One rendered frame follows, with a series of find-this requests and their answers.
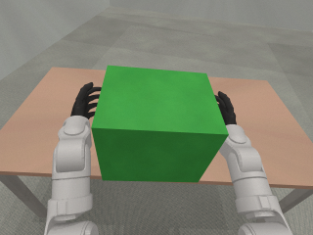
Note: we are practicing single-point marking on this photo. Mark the robot left hand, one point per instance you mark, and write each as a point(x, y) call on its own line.
point(81, 106)

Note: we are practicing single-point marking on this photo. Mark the table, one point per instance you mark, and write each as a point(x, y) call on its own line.
point(30, 136)

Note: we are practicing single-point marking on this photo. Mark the right robot forearm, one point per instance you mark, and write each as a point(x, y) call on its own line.
point(254, 197)

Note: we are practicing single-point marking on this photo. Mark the left robot upper arm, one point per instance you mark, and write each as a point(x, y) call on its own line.
point(85, 227)

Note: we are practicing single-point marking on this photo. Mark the robot right hand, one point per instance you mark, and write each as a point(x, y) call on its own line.
point(226, 108)

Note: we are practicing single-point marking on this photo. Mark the left robot forearm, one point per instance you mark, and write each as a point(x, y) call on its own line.
point(71, 170)

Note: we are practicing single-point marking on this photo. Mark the carton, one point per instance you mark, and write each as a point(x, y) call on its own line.
point(156, 125)

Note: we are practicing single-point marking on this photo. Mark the right robot upper arm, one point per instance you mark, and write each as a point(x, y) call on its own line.
point(263, 228)

